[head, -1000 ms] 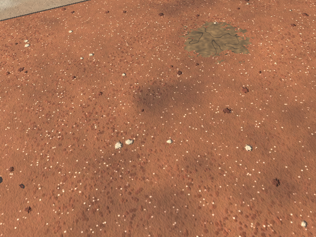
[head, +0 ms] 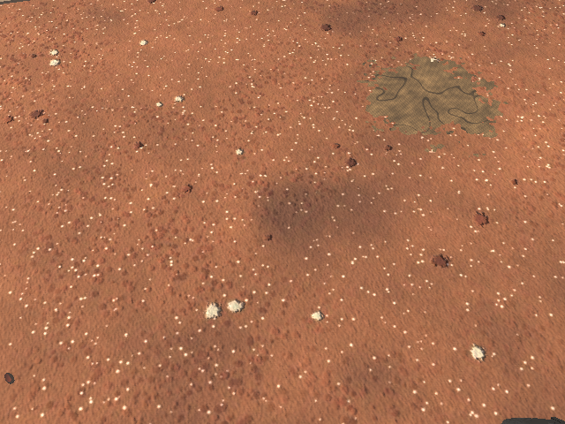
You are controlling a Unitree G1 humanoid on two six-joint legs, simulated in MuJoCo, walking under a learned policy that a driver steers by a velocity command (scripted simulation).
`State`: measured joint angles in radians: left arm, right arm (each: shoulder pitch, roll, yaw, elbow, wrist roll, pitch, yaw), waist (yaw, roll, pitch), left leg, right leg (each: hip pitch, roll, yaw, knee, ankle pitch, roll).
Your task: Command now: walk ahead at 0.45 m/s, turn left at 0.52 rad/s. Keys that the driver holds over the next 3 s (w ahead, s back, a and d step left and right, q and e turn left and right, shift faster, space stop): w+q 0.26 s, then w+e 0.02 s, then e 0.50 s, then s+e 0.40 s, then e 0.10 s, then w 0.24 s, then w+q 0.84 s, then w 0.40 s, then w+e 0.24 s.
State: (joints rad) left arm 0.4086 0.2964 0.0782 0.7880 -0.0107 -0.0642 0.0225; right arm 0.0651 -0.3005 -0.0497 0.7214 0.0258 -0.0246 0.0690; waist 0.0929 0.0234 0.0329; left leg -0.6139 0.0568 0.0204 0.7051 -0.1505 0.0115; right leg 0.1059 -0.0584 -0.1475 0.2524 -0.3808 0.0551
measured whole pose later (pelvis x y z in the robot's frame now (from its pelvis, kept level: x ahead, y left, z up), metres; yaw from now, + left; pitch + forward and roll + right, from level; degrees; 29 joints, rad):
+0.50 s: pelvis +0.28 +0.06 +0.00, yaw +10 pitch +2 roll +2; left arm 0.12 0.27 0.03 0.67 0.00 -0.11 -0.04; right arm 0.28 -0.28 -0.04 0.80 0.00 -0.05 -0.01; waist -0.06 -0.05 0.02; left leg -0.02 -0.13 -0.06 0.34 -0.34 0.09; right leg -0.59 -0.03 0.01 0.53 0.13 -0.01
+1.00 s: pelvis +0.38 +0.11 +0.00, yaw -6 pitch +2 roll +0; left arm 0.17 0.33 0.08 0.61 -0.01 0.05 0.03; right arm 0.16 -0.28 -0.05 0.75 -0.01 0.00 -0.02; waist 0.02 -0.04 0.05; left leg -0.35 -0.04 -0.09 0.56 -0.21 -0.03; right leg -0.44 0.13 0.23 0.54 -0.15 0.00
